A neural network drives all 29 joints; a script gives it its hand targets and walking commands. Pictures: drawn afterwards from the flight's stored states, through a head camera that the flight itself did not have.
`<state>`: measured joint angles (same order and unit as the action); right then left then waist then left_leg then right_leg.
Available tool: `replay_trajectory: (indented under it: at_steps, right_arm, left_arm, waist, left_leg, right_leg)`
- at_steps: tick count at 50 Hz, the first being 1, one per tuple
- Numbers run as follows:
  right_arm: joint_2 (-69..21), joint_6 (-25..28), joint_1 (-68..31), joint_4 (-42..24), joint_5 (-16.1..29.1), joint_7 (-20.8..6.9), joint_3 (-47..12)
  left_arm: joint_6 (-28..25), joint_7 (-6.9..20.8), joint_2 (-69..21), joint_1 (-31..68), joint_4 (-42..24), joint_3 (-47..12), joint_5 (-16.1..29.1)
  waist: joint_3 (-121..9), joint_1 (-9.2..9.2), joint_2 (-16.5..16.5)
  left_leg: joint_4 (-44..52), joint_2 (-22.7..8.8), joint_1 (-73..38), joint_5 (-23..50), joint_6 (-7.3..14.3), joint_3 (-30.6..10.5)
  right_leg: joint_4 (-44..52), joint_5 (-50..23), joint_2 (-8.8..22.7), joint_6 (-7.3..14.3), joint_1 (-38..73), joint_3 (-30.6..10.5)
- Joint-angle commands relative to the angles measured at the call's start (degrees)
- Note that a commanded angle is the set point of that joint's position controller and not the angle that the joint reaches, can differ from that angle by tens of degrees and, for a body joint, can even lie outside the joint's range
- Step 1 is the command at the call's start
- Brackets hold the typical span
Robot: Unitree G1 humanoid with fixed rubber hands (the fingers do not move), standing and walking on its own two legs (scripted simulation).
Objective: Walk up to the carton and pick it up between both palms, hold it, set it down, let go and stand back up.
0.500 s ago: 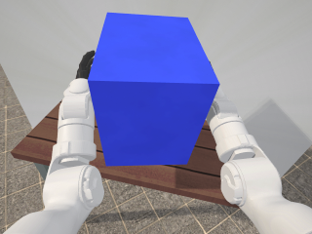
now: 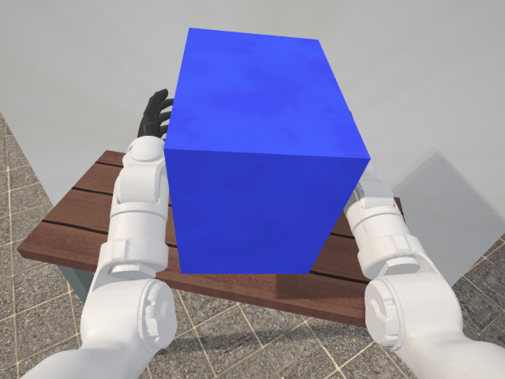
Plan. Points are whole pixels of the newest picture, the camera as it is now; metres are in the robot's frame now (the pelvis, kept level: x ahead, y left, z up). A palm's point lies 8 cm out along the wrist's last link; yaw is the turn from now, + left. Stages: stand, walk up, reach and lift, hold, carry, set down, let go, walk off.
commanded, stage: set down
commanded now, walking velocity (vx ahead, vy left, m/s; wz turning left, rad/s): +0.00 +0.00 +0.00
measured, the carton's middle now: (250, 154) +0.40 -0.04 +0.18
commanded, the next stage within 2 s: none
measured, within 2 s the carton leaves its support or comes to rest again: neither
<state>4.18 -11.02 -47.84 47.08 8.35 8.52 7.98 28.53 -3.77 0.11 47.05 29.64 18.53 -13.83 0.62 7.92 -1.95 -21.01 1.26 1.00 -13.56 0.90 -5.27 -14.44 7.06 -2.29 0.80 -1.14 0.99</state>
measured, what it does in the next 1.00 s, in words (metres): stands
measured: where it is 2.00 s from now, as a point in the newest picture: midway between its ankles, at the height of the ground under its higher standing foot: outside the picture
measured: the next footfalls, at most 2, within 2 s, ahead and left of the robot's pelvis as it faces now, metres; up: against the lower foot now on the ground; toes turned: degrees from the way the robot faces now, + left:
none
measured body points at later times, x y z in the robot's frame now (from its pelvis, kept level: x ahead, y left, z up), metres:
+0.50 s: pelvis +0.00 -0.01 +0.00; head -0.02 +0.02 +0.45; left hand +0.44 +0.09 +0.17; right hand +0.40 -0.21 +0.16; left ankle -0.02 +0.11 -0.75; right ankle +0.02 -0.11 -0.75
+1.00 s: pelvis +0.01 -0.01 +0.00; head +0.00 +0.01 +0.45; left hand +0.45 +0.09 +0.14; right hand +0.41 -0.21 +0.14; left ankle -0.02 +0.11 -0.75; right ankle +0.02 -0.11 -0.75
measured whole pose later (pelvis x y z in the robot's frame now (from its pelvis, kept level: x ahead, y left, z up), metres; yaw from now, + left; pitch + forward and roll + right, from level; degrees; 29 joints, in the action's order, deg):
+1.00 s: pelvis +0.01 -0.01 +0.00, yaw -1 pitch +0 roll -1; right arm 1.0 -5.3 -46.8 53.2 -2.3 6.8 16.8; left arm 14.9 -5.0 1.6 47.5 46.9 18.7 -10.2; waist -2.7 7.8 -1.3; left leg -19.6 0.5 7.0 -13.1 0.1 -4.3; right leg -15.5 7.6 -2.5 1.7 -8.4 1.8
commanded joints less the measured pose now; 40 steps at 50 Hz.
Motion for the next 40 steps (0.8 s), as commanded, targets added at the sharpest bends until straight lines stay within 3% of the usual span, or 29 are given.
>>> replay_trajectory:
  at_steps: [1, 10, 16, 24, 29, 34, 40]
  right_arm:
    - [-31.15, 5.88, -50.71, -18.82, 1.13, -4.88, -14.75]
    - [-30.48, 7.22, -49.65, -16.25, -1.55, -6.01, -11.59]
    - [-30.14, 7.65, -49.20, -11.43, -4.07, -6.80, -7.73]
    - [-31.29, 9.17, -49.62, -9.93, -4.81, -7.33, -7.68]
    - [-32.56, 9.30, -49.31, -10.26, -5.78, -7.29, -7.92]
    - [-34.46, 10.02, -48.86, -11.43, -6.69, -7.05, -8.63]
    - [-34.79, 9.96, -47.11, -9.42, -8.15, -7.61, -7.85]
  left_arm:
    - [-3.33, 9.41, -35.45, 41.07, -4.23, -23.33, 6.64]
    - [-6.10, 7.92, -36.25, 43.54, -2.46, -24.60, 7.62]
    - [-7.75, 7.39, -35.98, 44.20, 3.12, -22.88, 6.83]
    - [-10.82, 6.67, -36.14, 44.32, 5.97, -20.96, 6.44]
    - [-11.86, 7.02, -35.07, 42.42, 9.24, -18.38, 5.67]
    - [-13.93, 7.20, -34.62, 43.66, 8.20, -18.38, 6.16]
    - [-15.38, 6.74, -34.23, 44.54, 8.85, -18.50, 6.38]
  waist:
    - [-28.30, 0.32, 2.49]
    - [-29.95, 1.12, 3.84]
    - [-27.84, 1.18, 4.92]
    - [-32.22, 0.07, 4.37]
    - [-31.73, -0.79, 2.47]
    - [-34.54, -0.22, 1.15]
    - [-35.39, 0.18, 1.70]
  left_leg:
    - [0.73, 0.81, -5.70, 22.00, -4.67, 3.73]
    - [1.28, 0.20, -6.31, 19.89, -5.26, 3.62]
    - [2.14, 0.04, -4.87, 16.21, -5.31, 3.78]
    - [1.55, 0.50, -3.75, 19.28, -5.28, 4.07]
    - [2.37, 1.03, 0.05, 17.00, -3.96, 4.63]
    - [2.61, 1.57, 3.04, 16.79, -3.32, 4.91]
    - [2.52, 1.39, 2.77, 16.42, -3.54, 4.85]
  right_leg:
    - [-1.38, -21.21, -1.40, -3.06, 8.50, 4.34]
    - [-1.38, -20.01, -1.09, -2.62, 6.39, 4.42]
    - [-0.75, -16.29, -0.58, -2.32, 3.99, 4.45]
    - [-2.20, -23.03, -0.31, -2.89, 6.85, 4.02]
    - [-3.06, -26.83, 0.27, -3.90, 10.00, 3.19]
    - [-4.96, -34.14, 0.68, -4.62, 13.79, 2.58]
    - [-5.26, -34.26, 0.65, -4.43, 12.56, 2.53]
